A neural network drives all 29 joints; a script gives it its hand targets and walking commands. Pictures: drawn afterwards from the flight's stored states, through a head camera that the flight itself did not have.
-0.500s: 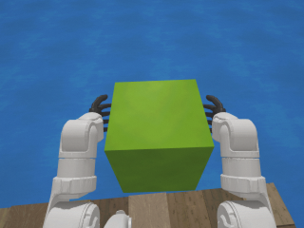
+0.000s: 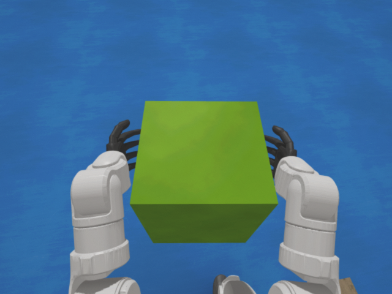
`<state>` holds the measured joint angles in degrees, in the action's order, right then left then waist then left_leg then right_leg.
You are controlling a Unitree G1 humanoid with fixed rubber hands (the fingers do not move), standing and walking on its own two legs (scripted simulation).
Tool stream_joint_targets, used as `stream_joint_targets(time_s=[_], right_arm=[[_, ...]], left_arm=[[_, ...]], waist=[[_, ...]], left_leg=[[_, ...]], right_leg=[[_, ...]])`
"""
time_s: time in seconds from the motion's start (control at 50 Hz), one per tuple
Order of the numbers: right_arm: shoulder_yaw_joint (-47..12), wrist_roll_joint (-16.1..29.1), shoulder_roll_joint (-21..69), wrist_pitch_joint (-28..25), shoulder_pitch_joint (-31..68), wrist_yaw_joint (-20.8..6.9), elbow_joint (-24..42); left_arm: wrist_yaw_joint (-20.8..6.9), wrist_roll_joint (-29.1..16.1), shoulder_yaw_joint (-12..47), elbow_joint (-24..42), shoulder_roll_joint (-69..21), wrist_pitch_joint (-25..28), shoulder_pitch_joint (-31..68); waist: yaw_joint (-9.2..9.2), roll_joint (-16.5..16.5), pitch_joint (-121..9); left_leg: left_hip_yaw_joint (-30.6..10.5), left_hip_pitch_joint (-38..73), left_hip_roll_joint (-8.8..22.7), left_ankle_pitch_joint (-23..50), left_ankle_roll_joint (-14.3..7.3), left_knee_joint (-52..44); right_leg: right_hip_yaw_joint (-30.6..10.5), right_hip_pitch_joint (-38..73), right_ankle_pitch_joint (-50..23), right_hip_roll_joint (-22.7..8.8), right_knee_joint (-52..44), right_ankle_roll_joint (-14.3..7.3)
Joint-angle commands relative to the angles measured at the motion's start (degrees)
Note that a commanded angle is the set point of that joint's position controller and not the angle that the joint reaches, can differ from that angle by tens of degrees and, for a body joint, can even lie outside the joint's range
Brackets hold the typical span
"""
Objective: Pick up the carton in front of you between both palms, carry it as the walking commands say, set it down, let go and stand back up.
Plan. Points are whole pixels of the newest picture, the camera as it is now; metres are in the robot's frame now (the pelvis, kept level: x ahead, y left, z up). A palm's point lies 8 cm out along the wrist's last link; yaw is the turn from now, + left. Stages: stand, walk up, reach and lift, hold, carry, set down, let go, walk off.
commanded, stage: carry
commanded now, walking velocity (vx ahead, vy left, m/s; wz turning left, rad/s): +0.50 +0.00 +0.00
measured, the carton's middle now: (200, 178) +0.35 -0.01 +0.02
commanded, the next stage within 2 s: none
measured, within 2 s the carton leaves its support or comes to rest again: neither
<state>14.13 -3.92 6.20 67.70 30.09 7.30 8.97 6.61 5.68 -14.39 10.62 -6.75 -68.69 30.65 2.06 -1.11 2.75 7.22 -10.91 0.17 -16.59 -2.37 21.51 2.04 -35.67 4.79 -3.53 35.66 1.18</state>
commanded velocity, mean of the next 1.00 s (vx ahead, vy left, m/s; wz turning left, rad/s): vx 0.50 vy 0.00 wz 0.00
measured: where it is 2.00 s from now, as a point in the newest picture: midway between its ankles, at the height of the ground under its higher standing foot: (188, 149)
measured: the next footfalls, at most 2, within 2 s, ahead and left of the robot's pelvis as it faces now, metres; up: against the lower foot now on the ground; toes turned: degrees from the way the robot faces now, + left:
right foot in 0.12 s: +0.26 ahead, -0.11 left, -0.03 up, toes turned -7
left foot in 0.62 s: +0.62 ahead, +0.09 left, -0.03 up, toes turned +11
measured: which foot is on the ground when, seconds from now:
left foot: down 0.00-0.14, up 0.16-0.60, down 0.62-1.00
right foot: up 0.00-0.10, down 0.12-0.64, up 0.66-1.00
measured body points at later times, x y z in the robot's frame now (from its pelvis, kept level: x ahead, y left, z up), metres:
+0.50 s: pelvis +0.35 -0.03 -0.03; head +0.33 -0.05 +0.42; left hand +0.62 +0.13 +0.05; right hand +0.62 -0.18 +0.05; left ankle +0.50 +0.11 -0.73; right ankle +0.22 -0.11 -0.77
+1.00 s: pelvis +0.67 +0.01 -0.02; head +0.65 +0.02 +0.43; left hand +0.94 +0.16 +0.06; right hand +0.94 -0.14 +0.07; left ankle +0.58 +0.08 -0.77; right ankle +0.81 -0.16 -0.72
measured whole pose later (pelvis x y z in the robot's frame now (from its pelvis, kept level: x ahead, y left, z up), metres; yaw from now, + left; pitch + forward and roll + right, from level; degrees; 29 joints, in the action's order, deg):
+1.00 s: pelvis +0.67 +0.01 -0.02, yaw +0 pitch +4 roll -1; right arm 5.7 -5.9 7.5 68.6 7.5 5.3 19.8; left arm 4.7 7.0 -5.1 20.6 -7.5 -68.9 8.1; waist 0.2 -0.6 -7.1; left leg 11.0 -1.8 0.8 -13.6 -2.6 11.7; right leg 6.7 -35.7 3.2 -6.9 37.3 2.0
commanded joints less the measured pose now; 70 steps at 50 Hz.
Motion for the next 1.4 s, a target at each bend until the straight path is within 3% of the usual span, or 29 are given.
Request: stream_joint_targets(time_s=[0.0, 0.08, 0.1, 0.12, 0.14, 0.16, 0.18, 0.22, 0.28, 0.38, 0.5, 0.56, 0.58, 0.6, 0.62, 0.64, 0.7, 0.76, 0.88, 1.02, 1.08, 1.12, 1.14, 1.16, 1.18, 1.2, 1.24, 1.28, 1.38], right_arm=[[-44.6, 21.7, 55.1, 1.0, 28.6, -15.6, 5.2], [-46.4, 19.4, 52.8, 1.4, 20.8, -16.2, 4.3], [-46.3, 19.3, 51.6, 1.6, 20.1, -16.3, 4.1], [-47.0, 19.8, 52.5, 2.4, 20.1, -16.5, 3.7], [-47.3, 20.4, 53.2, 2.9, 18.4, -16.6, 3.9], [-47.1, 20.4, 54.1, 2.7, 18.0, -16.9, 3.9], [-47.6, 20.7, 56.0, 2.0, 18.6, -17.1, 4.6], [-48.4, 21.1, 58.0, 0.8, 17.7, -17.1, 6.9], [-49.8, 20.4, 58.7, -0.4, 12.6, -16.5, 10.8], [-50.2, 19.8, 56.6, -0.6, 6.8, -15.8, 12.9], [-49.4, 20.1, 51.5, 1.5, 5.0, -15.9, 14.5], [-48.5, 20.1, 49.7, 2.3, 4.4, -16.1, 13.1], [-48.1, 19.9, 49.3, 2.4, 4.3, -16.3, 12.2], [-47.7, 19.8, 48.7, 2.6, 4.2, -16.4, 11.8], [-46.7, 19.3, 47.8, 2.3, 4.8, -16.7, 9.9], [-47.2, 20.0, 49.9, 2.1, 3.4, -16.9, 8.9], [-48.5, 21.4, 54.9, 0.7, 7.2, -17.6, 10.3], [-49.3, 22.1, 56.5, -0.3, 7.8, -18.2, 11.2], [-48.9, 22.6, 53.2, -0.1, 5.8, -18.7, 14.4], [-46.6, 20.3, 47.7, 2.6, 3.2, -17.3, 13.9], [-46.6, 20.0, 47.4, 3.5, 4.3, -17.1, 13.4], [-46.9, 20.2, 47.2, 3.8, 5.2, -17.0, 13.5], [-47.0, 20.3, 47.0, 3.9, 5.8, -17.0, 13.7], [-48.2, 20.8, 49.1, 4.3, 7.4, -16.9, 14.9], [-48.2, 20.9, 49.0, 3.9, 7.9, -17.2, 14.8], [-48.9, 21.3, 51.7, 3.2, 8.6, -17.4, 14.1], [-49.8, 21.7, 54.6, 1.5, 9.2, -17.4, 14.9], [-50.8, 21.5, 56.6, 0.4, 8.5, -17.0, 15.8], [-51.5, 20.2, 55.7, -0.6, 4.1, -15.6, 18.0]], left_arm=[[-11.8, -19.9, 44.9, 2.5, -55.4, -0.3, 25.7], [-14.9, -21.2, 46.5, 1.7, -53.8, -1.1, 19.2], [-15.6, -21.1, 46.0, 1.1, -52.9, -1.4, 16.8], [-15.9, -20.6, 45.3, 0.0, -50.9, -1.7, 16.5], [-16.3, -20.2, 44.4, -1.5, -50.4, -1.5, 13.8], [-16.6, -20.7, 44.9, -1.1, -52.5, -1.3, 12.0], [-16.8, -21.5, 45.8, 1.1, -54.5, -0.9, 12.7], [-17.3, -22.8, 47.3, 4.1, -58.6, -0.1, 13.4], [-17.8, -23.4, 47.8, 6.8, -59.6, 1.1, 8.2], [-17.8, -23.9, 48.6, 9.6, -55.7, 1.1, 3.8], [-17.0, -22.8, 48.0, 11.1, -50.8, -0.5, 1.8], [-16.7, -22.3, 47.9, 10.6, -49.0, -1.3, 1.5], [-16.7, -22.3, 48.1, 10.6, -48.4, -1.6, 2.5], [-16.7, -22.2, 48.2, 10.3, -47.6, -1.8, 3.7], [-16.5, -22.6, 49.0, 10.8, -48.6, -2.3, 5.1], [-16.7, -22.5, 48.9, 9.9, -48.6, -2.1, 5.5], [-16.9, -22.3, 49.6, 7.7, -54.0, -0.3, 6.0], [-16.4, -21.9, 50.3, 7.0, -57.1, 1.1, 4.6], [-15.1, -21.2, 50.8, 10.5, -55.8, 1.5, 3.0], [-15.1, -21.8, 49.8, 11.7, -50.0, -1.8, 2.6], [-15.4, -22.1, 48.8, 11.1, -49.2, -2.8, 3.4], [-15.7, -22.0, 48.1, 9.6, -49.3, -2.9, 2.7], [-15.8, -21.9, 47.6, 9.4, -49.2, -2.9, 1.9], [-16.1, -21.1, 46.6, 7.5, -49.1, -2.2, 2.7], [-16.2, -21.9, 47.0, 7.0, -51.5, -1.8, 1.0], [-16.3, -22.3, 47.4, 8.8, -53.4, -1.3, 2.2], [-16.6, -22.8, 48.6, 10.7, -57.3, 0.0, 4.1], [-16.7, -23.1, 48.7, 11.5, -58.4, 1.0, 3.9], [-17.3, -23.1, 48.7, 13.3, -55.6, 1.5, -0.1]], waist=[[0.39, 8.6, -27.3], [-2.12, 5.1, -27.2], [-3.28, 0.2, -29.2], [-2.47, -11.8, -31.3], [-3.65, -17.6, -33.1], [-3.57, -14.0, -29.8], [-3.29, -8.4, -27.6], [-3.23, -4.0, -25.6], [-3.07, -5.9, -26.5], [-3.03, -5.7, -20.1], [-3.36, -6.6, -13.2], [-2.77, -8.4, -17.0], [-1.65, -6.5, -20.0], [-0.32, -2.0, -23.8], [-0.38, 12.9, -30.6], [-0.7, 16.6, -28.5], [-1.39, 2.8, -24.3], [-1.92, 6.5, -22.8], [-1.5, 7.8, -18.5], [-1.13, 8.9, -13.1], [-1.29, 10.2, -13.2], [-2.86, 7.0, -19.0], [-4.01, 1.5, -24.4], [-3.76, -15.1, -30.4], [-3.45, -15.2, -29.0], [-3.35, -11.7, -28.6], [-3.16, -2.3, -27.5], [-2.65, -4.9, -27.5], [-2.64, -8.7, -27.0]], left_leg=[[-3.6, 22.5, 9.1, 38.4, -4.0, 0.9], [1.2, 12.5, 7.2, 32.3, 0.6, 17.6], [0.6, 1.7, 6.0, 15.0, 1.5, 27.1], [-1.6, -12.8, 2.3, -10.6, 2.1, 37.1], [-3.5, -27.8, -1.4, -15.5, 2.9, 49.3], [-5.5, -32.4, 1.2, -14.6, 2.3, 49.5], [-6.2, -31.6, 2.8, -11.5, 2.0, 46.2], [-6.1, -27.4, 5.8, -6.0, 2.7, 39.9], [-3.6, -26.1, 5.5, 1.0, 3.7, 35.6], [-0.6, -28.9, 5.3, 9.9, 4.9, 21.6], [3.6, -23.2, 2.9, 17.7, 1.8, 9.1], [7.4, -8.4, -1.3, 15.1, 0.4, 5.7], [8.8, 2.2, -2.9, 12.4, 0.2, 3.5], [-1.6, 15.2, 5.4, 6.3, -0.8, 3.5], [-31.1, 29.4, 22.9, -4.0, -10.3, -1.4], [-40.4, 27.4, 24.0, 2.6, -11.9, -9.2], [-21.8, 14.1, 20.3, 11.3, -7.1, -7.9], [-12.2, 6.4, 16.6, 2.5, -4.3, -12.7], [-6.4, 11.5, 14.8, 7.6, -5.2, -15.5], [-1.3, 17.3, 13.7, 25.1, -4.3, -11.6], [0.8, 18.3, 13.6, 36.3, -2.6, -5.7], [5.7, 11.7, 10.0, 41.5, 0.6, 11.7], [5.0, 1.7, 8.4, 24.8, 2.5, 25.4], [3.0, -17.6, 0.6, 3.4, 5.5, 43.2], [-3.3, -23.4, -1.4, -11.9, 4.5, 50.4], [-6.3, -23.6, 1.7, -12.0, 3.0, 52.7], [-7.2, -21.8, 5.6, -7.0, 2.0, 45.7], [-5.1, -17.4, 5.5, -2.9, 2.7, 36.0], [-0.1, -11.7, 2.3, 3.1, 4.1, 15.8]], right_leg=[[5.0, 8.0, -12.5, 3.1, -12.8, 0.4], [8.5, 30.3, -14.3, 2.3, -18.3, -1.4], [1.7, 40.9, -18.4, -4.5, -12.7, -1.5], [-14.1, 54.1, -34.4, -17.1, -5.2, -4.6], [-27.2, 61.2, -19.4, -22.0, -10.8, -13.8], [-27.3, 56.6, -10.2, -20.6, -15.7, -13.7], [-22.8, 51.8, -10.5, -17.9, -17.8, -11.5], [-15.3, 44.5, -14.7, -16.8, -20.3, -9.7], [-7.5, 42.9, -14.5, -13.2, -21.8, -8.7], [-1.9, 42.6, -14.1, -10.8, -24.8, -8.9], [3.3, 42.1, -25.4, -9.4, -23.9, -7.1], [7.0, 41.8, -39.8, -8.4, -13.0, -4.6], [9.6, 37.4, -36.7, -6.3, -3.2, -3.0], [8.4, 26.5, -19.5, -5.2, 8.6, -1.6], [6.5, 8.7, -0.9, 1.9, 28.3, 1.1], [0.5, 0.2, 21.0, 5.7, 37.3, 0.1], [-3.1, 0.3, 14.8, -3.0, 36.4, -2.4], [-0.5, 4.3, 8.8, -3.8, 25.9, -1.3], [4.1, -2.1, 0.6, -3.6, 7.4, 1.3], [8.0, -0.8, -4.3, -1.1, -4.8, -0.5], [10.2, 6.8, -3.1, 0.9, -9.5, -2.4], [14.0, 26.8, -1.4, 4.4, -12.5, -2.7], [1.7, 39.7, -3.0, -6.0, -13.1, -3.9], [-22.9, 56.1, -7.2, -21.2, -16.1, -12.9], [-25.1, 53.4, -22.3, -21.5, -18.9, -14.2], [-17.3, 50.9, -32.9, -19.9, -16.7, -13.4], [-7.1, 44.4, -36.1, -17.3, -16.9, -9.6], [-1.2, 40.4, -32.6, -14.2, -18.7, -7.2], [7.1, 38.2, -39.1, -11.3, -17.2, -7.4]])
